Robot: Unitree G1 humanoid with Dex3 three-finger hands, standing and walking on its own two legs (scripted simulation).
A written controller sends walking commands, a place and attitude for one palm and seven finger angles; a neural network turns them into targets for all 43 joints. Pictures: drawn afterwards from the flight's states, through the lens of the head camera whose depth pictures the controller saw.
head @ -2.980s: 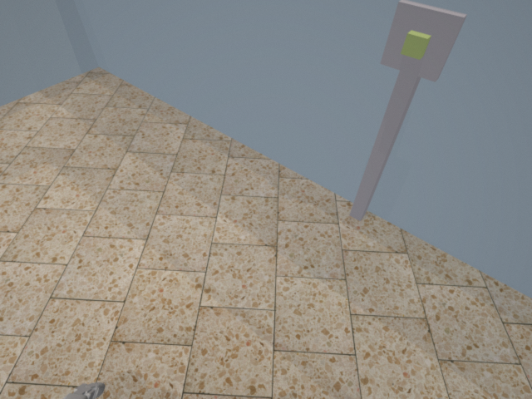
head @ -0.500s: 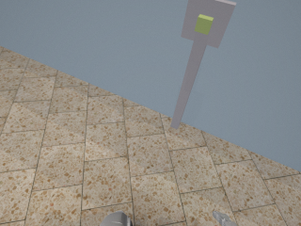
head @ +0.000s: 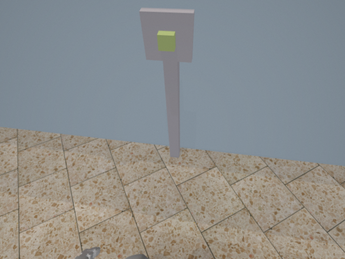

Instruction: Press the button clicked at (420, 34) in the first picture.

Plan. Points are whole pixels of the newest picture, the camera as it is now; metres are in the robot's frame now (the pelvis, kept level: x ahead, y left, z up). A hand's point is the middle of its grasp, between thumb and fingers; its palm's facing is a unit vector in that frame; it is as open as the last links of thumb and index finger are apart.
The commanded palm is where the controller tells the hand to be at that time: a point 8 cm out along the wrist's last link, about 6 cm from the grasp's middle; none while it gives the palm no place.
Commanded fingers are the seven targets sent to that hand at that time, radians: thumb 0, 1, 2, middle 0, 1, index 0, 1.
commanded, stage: turn to face it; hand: left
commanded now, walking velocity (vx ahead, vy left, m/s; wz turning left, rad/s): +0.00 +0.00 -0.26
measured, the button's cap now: (166, 40) +0.78 +0.04 +0.10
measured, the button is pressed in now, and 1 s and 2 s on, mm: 0 0 0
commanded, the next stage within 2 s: take the last steps up to it in 0.02 s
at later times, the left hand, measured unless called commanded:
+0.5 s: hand out of the picture +0.15 +0.20 -0.16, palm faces -0.14 -0.98 -0.14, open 7.4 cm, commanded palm none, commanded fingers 0.00 0.90 0.90 -0.20 -0.30 -0.20 -0.30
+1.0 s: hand (143, 216) +0.26 +0.10 -0.16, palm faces -0.09 -0.98 -0.19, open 7.2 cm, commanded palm none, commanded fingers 0.00 0.90 0.90 -0.20 -0.30 -0.20 -0.30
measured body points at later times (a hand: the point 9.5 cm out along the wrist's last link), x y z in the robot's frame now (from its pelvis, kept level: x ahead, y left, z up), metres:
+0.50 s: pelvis +0.07 +0.02 +0.02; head +0.09 +0.05 +0.47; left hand +0.15 +0.25 -0.15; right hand -0.03 -0.18 -0.12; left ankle +0.02 +0.14 -0.73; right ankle +0.07 -0.13 -0.65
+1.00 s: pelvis +0.20 -0.07 +0.01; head +0.21 -0.07 +0.46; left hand +0.26 +0.16 -0.14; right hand +0.24 -0.31 -0.13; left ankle +0.28 +0.03 -0.70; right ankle +0.17 -0.15 -0.73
